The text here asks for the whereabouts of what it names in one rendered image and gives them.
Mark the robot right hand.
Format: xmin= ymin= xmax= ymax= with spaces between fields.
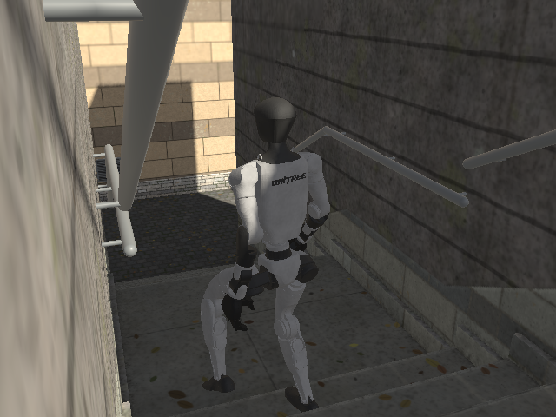
xmin=288 ymin=238 xmax=307 ymax=252

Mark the robot right forearm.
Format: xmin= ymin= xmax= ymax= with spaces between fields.
xmin=296 ymin=213 xmax=329 ymax=244

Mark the humanoid robot head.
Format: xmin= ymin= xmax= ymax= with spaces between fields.
xmin=254 ymin=97 xmax=301 ymax=164

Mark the left robot upper arm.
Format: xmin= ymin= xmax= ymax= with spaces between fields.
xmin=228 ymin=162 xmax=264 ymax=245

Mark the right robot upper arm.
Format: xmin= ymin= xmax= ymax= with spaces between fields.
xmin=298 ymin=152 xmax=330 ymax=219

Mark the robot left forearm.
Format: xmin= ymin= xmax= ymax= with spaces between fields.
xmin=228 ymin=226 xmax=257 ymax=300

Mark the left robot foot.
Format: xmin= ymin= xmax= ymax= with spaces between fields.
xmin=202 ymin=374 xmax=235 ymax=393

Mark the robot left hand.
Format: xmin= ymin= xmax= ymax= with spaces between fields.
xmin=221 ymin=293 xmax=255 ymax=331

